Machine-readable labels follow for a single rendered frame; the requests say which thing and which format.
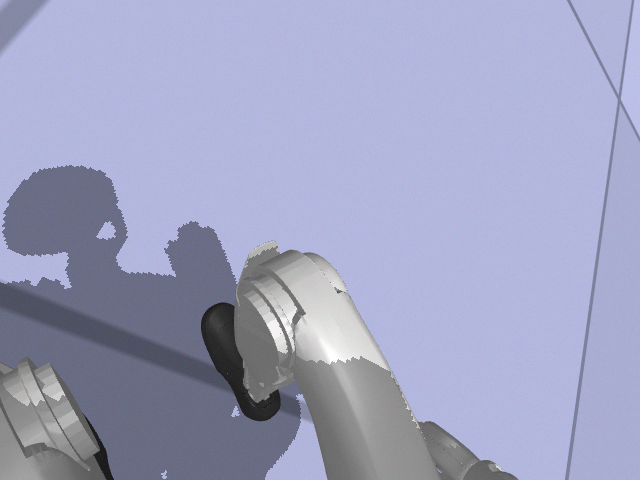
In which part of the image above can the right robot arm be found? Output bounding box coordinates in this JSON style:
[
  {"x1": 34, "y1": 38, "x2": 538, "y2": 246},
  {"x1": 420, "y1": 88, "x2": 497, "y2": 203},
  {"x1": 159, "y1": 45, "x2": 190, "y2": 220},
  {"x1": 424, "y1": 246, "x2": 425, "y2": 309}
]
[{"x1": 463, "y1": 460, "x2": 519, "y2": 480}]

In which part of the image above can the right robot hand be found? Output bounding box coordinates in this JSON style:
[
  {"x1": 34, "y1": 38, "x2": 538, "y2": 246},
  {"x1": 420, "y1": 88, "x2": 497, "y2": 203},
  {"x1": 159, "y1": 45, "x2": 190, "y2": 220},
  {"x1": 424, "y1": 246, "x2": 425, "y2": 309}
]
[{"x1": 416, "y1": 419, "x2": 481, "y2": 480}]

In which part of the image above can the right robot foot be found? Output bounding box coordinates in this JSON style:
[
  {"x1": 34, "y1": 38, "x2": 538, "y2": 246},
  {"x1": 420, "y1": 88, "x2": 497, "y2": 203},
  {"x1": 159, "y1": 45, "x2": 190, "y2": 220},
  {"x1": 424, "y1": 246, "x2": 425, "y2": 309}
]
[{"x1": 201, "y1": 303, "x2": 281, "y2": 421}]

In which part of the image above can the left robot foot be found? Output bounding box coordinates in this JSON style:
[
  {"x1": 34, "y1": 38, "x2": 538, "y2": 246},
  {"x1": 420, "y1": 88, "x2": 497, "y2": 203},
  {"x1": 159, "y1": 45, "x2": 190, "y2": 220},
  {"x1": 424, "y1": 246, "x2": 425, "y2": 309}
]
[{"x1": 83, "y1": 414, "x2": 114, "y2": 480}]

